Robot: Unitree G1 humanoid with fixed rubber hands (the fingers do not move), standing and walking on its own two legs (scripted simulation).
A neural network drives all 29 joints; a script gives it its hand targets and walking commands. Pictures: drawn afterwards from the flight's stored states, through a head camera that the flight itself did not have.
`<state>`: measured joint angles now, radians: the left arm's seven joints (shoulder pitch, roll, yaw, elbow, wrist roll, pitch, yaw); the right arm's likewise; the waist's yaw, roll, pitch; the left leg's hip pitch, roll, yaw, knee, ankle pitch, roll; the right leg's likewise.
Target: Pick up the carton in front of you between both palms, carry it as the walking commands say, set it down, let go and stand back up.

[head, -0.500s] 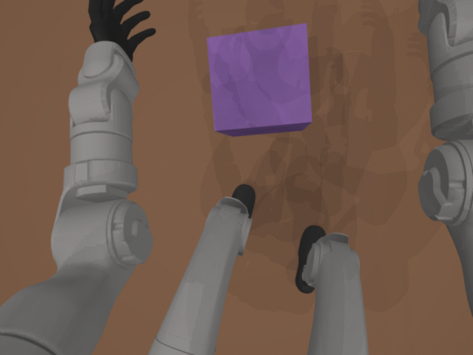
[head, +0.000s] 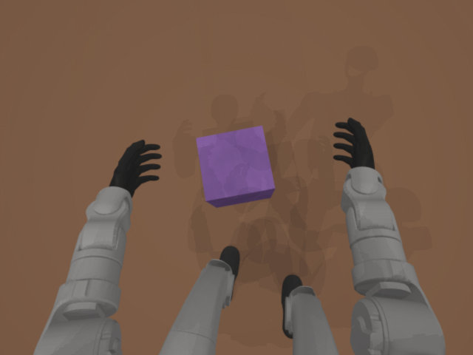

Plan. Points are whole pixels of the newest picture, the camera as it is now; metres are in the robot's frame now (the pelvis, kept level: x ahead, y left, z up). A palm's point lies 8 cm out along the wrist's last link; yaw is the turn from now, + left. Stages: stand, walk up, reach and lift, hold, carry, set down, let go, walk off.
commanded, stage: let go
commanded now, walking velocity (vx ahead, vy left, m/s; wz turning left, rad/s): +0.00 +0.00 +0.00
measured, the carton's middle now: (237, 171) +0.48 +0.13 -0.58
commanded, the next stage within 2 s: stand in 1.12 s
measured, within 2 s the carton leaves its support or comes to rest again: neither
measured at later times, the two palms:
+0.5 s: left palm (103, 267) +0.21 +0.23 -0.01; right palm (436, 249) +0.31 -0.20 -0.03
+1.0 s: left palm (108, 259) +0.22 +0.22 +0.00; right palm out of the picture +0.25 -0.25 +0.00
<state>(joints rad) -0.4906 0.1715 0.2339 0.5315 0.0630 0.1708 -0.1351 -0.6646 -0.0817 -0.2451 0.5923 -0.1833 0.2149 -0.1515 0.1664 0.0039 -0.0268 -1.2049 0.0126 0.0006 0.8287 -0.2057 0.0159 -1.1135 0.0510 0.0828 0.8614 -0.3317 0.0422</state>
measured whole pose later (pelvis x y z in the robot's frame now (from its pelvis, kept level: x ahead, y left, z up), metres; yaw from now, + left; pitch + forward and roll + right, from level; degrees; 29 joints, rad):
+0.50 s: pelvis +0.06 -0.02 +0.06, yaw +4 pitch +8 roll +0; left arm 0.19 0.20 0.00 0.38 -0.04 0.04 -0.07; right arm 0.01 -0.15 -0.10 0.55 -0.07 0.02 -0.04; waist 0.09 0.02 0.04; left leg -0.44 -0.03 -0.04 0.52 -0.22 0.00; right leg -0.33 0.00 0.04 0.54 -0.35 0.01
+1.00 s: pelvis +0.07 -0.03 +0.06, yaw +4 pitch -1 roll +1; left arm 0.21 0.24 0.03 0.40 0.02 0.18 -0.02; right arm 0.23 -0.20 -0.02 0.48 0.02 0.07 0.02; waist 0.01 -0.03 0.03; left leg -0.22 -0.01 -0.05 0.47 -0.23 -0.02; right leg -0.11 0.02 0.04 0.49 -0.35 -0.01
